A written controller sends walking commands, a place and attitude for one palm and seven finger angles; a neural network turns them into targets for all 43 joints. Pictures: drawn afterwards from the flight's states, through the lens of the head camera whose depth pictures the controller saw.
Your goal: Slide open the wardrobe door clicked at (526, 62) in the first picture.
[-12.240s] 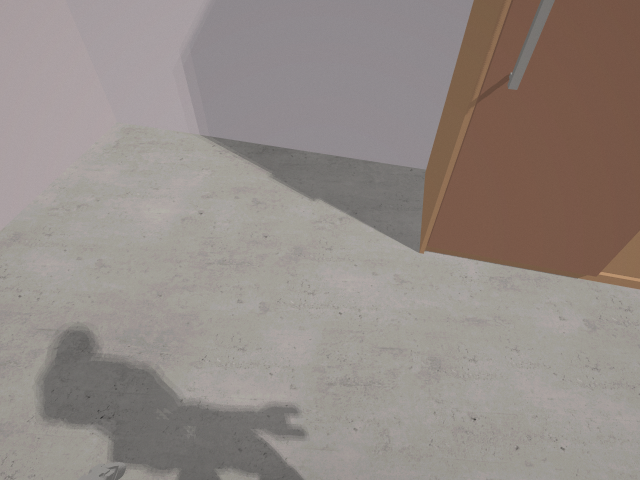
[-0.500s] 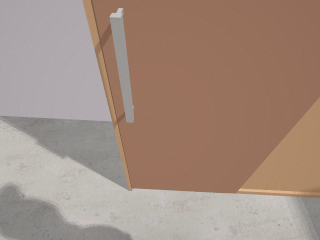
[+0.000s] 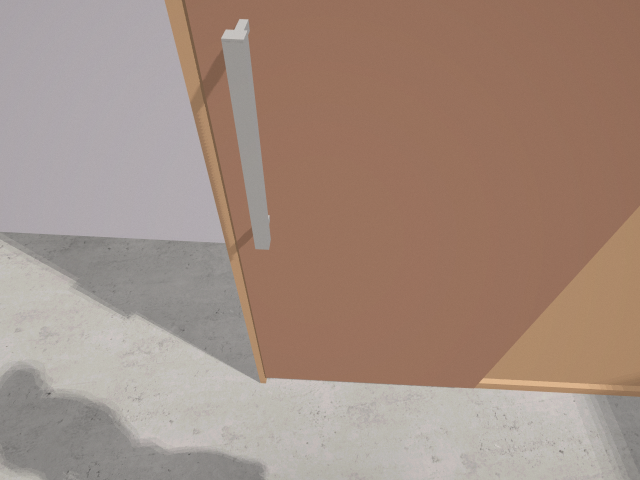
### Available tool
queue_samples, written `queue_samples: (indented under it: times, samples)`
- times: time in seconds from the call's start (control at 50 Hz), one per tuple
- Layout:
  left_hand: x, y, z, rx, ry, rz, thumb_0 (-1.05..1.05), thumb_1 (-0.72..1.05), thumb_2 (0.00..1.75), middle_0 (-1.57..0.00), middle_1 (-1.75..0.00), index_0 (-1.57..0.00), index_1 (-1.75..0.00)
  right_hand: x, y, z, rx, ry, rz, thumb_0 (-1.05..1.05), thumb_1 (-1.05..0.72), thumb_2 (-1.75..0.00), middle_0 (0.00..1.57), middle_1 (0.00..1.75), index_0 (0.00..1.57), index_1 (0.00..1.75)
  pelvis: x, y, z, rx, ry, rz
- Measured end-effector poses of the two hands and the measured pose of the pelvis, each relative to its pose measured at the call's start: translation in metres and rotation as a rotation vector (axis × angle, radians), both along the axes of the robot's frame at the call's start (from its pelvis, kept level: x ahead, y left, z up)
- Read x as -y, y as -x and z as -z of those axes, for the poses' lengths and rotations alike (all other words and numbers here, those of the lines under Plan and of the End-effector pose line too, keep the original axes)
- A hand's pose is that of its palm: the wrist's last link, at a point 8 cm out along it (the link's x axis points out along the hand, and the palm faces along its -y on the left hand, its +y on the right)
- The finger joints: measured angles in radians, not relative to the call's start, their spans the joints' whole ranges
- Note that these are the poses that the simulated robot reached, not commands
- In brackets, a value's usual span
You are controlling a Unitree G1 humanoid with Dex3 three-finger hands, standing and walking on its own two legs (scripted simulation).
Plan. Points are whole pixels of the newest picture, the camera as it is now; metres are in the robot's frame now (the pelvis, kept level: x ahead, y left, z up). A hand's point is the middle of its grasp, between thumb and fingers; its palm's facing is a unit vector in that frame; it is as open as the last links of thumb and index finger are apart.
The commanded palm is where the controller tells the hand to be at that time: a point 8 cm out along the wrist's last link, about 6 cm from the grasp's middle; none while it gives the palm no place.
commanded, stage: look again from close up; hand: left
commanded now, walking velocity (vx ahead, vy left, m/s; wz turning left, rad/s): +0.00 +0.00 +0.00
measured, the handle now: (254, 155) +0.48 +0.13 +0.15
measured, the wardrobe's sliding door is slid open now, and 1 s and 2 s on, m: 0.00 0.00 0.00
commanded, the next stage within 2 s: raise the hand with hooked fingers in 0.42 s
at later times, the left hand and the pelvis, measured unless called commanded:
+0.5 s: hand out of the picture +0.03 +0.19 -0.17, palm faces -0.01 -0.97 -0.23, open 7.3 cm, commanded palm none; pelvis +0.00 +0.00 +0.00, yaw +0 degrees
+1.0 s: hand (140, 471) +0.13 +0.21 -0.02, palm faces +0.13 -0.99 -0.03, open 8.9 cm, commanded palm +0.13 +0.26 +0.00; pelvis -0.04 -0.03 -0.07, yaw +4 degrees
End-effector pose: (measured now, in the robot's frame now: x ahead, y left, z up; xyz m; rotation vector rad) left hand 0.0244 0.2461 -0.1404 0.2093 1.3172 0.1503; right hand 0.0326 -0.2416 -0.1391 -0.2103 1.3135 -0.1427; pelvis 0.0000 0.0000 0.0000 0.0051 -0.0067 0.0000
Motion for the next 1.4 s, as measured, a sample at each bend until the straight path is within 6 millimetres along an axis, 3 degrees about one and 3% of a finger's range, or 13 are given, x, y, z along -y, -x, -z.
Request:
queue_samples:
  times: [0.54, 0.56, 0.66, 0.7, 0.74, 0.78, 0.84, 0.9, 0.94, 1.02, 1.16, 1.28, 1.4]
  samples:
    - [0.007, -0.001, 0.001, -0.003, 0.002, 0.003, 0.0, 0.91, 0.9, -0.2, -0.3, -0.2, -0.3, 0.003, -0.001, -0.001, 0.003, 0.001, 0.013, 0.0, -0.91, -0.9, 0.2, 0.3, 0.2, 0.3, 0.003, -0.002, 0.0, -0.002, 0.004, 0.005]
    - [0.006, -0.009, -0.005, 0.054, 0.011, -0.061, 0.01, 0.91, 0.9, -0.2, -0.3, -0.2, -0.3, 0.004, -0.003, -0.002, 0.036, 0.002, 0.02, 0.01, -0.91, -0.9, 0.2, 0.3, 0.21, 0.3, 0.003, 0.0, 0.0, -0.003, 0.005, -0.001]
    - [-0.004, -0.104, -0.106, 0.787, -0.026, -0.114, 0.02, 0.88, 0.88, -0.2, -0.32, -0.21, -0.32, 0.004, -0.042, -0.018, 0.365, 0.013, -0.037, 0.01, -0.9, -0.9, 0.2, 0.3, 0.2, 0.29, 0.006, 0.009, 0.008, -0.013, -0.008, -0.044]
    - [-0.004, -0.131, -0.138, 1.029, -0.008, -0.074, 0.01, 0.86, 0.87, -0.2, -0.33, -0.21, -0.34, 0.006, -0.063, -0.023, 0.474, 0.007, -0.055, 0.01, -0.9, -0.9, 0.2, 0.3, 0.21, 0.3, 0.009, 0.015, 0.014, -0.046, -0.004, -0.051]
    - [-0.002, -0.143, -0.153, 1.213, 0.035, -0.006, 0.01, 0.83, 0.86, -0.2, -0.35, -0.21, -0.36, 0.009, -0.083, -0.027, 0.572, 0.005, -0.073, 0.01, -0.9, -0.9, 0.2, 0.3, 0.21, 0.3, 0.012, 0.021, 0.024, -0.093, -0.003, -0.043]
    - [0.002, -0.144, -0.153, 1.319, 0.088, 0.094, 0.01, 0.79, 0.84, -0.2, -0.37, -0.21, -0.38, 0.014, -0.102, -0.031, 0.663, 0.007, -0.097, 0.01, -0.9, -0.9, 0.2, 0.3, 0.21, 0.3, 0.016, 0.029, 0.036, -0.13, -0.003, -0.036]
    - [0.004, -0.129, -0.131, 1.302, 0.163, 0.188, 0.0, 0.73, 0.82, -0.21, -0.41, -0.21, -0.42, 0.021, -0.125, -0.038, 0.77, 0.021, -0.133, 0.01, -0.9, -0.9, 0.2, 0.3, 0.21, 0.3, 0.021, 0.036, 0.053, -0.16, -0.002, -0.032]
    - [-0.004, -0.104, -0.111, 1.228, 0.191, 0.127, 0.01, 0.66, 0.79, -0.22, -0.46, -0.22, -0.46, 0.025, -0.14, -0.044, 0.829, 0.046, -0.164, 0.01, -0.9, -0.9, 0.2, 0.3, 0.21, 0.3, 0.024, 0.039, 0.063, -0.169, 0.005, -0.039]
    - [-0.011, -0.09, -0.108, 1.221, 0.162, 0.068, 0.01, 0.61, 0.77, -0.22, -0.49, -0.23, -0.49, 0.024, -0.145, -0.045, 0.839, 0.06, -0.188, 0.01, -0.9, -0.9, 0.2, 0.3, 0.21, 0.3, 0.025, 0.039, 0.065, -0.166, 0.017, -0.049]
    - [-0.019, -0.084, -0.126, 1.297, 0.091, 0.057, 0.01, 0.52, 0.73, -0.23, -0.54, -0.23, -0.55, 0.015, -0.144, -0.038, 0.799, 0.065, -0.236, 0.01, -0.9, -0.9, 0.2, 0.3, 0.2, 0.3, 0.026, 0.039, 0.065, -0.155, 0.041, -0.073]
    - [-0.023, -0.122, -0.155, 1.291, 0.143, 0.185, 0.01, 0.35, 0.66, -0.24, -0.65, -0.24, -0.65, -0.006, -0.117, -0.022, 0.702, 0.004, -0.197, 0.01, -0.9, -0.9, 0.2, 0.3, 0.21, 0.3, 0.022, 0.038, 0.055, -0.142, 0.053, -0.076]
    - [-0.041, -0.138, -0.177, 1.27, 0.135, 0.156, 0.01, 0.22, 0.6, -0.25, -0.74, -0.25, -0.74, -0.013, -0.096, -0.024, 0.67, -0.021, -0.133, 0.01, -0.9, -0.9, 0.2, 0.3, 0.21, 0.3, 0.013, 0.031, 0.042, -0.135, 0.041, -0.052]
    - [-0.047, -0.138, -0.196, 1.308, 0.12, 0.155, 0.01, 0.08, 0.54, -0.26, -0.83, -0.26, -0.83, -0.011, -0.095, -0.031, 0.671, 0.0, -0.139, 0.02, -0.9, -0.9, 0.2, 0.3, 0.21, 0.3, 0.004, 0.025, 0.036, -0.119, 0.039, -0.049]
